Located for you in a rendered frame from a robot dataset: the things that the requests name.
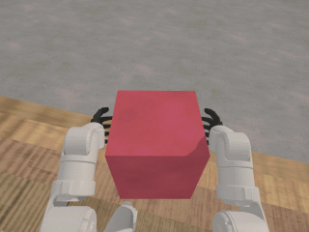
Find robot right hand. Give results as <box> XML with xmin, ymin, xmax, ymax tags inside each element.
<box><xmin>201</xmin><ymin>108</ymin><xmax>223</xmax><ymax>145</ymax></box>

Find robot left forearm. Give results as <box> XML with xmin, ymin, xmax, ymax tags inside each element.
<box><xmin>39</xmin><ymin>122</ymin><xmax>105</xmax><ymax>232</ymax></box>

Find robot left shin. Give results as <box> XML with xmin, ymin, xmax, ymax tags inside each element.
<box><xmin>123</xmin><ymin>201</ymin><xmax>132</xmax><ymax>206</ymax></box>

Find robot left hand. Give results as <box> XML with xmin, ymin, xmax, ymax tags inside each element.
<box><xmin>91</xmin><ymin>107</ymin><xmax>113</xmax><ymax>144</ymax></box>

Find carton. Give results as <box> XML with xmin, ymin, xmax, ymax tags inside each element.
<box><xmin>104</xmin><ymin>90</ymin><xmax>211</xmax><ymax>199</ymax></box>

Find robot right forearm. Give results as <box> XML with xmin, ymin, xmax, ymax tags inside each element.
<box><xmin>209</xmin><ymin>125</ymin><xmax>269</xmax><ymax>232</ymax></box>

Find robot left thigh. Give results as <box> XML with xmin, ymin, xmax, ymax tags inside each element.
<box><xmin>103</xmin><ymin>205</ymin><xmax>138</xmax><ymax>232</ymax></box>

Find right robot upper arm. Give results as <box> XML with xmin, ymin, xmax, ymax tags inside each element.
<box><xmin>212</xmin><ymin>210</ymin><xmax>269</xmax><ymax>232</ymax></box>

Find left robot upper arm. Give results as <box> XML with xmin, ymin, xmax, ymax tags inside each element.
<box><xmin>40</xmin><ymin>206</ymin><xmax>97</xmax><ymax>232</ymax></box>

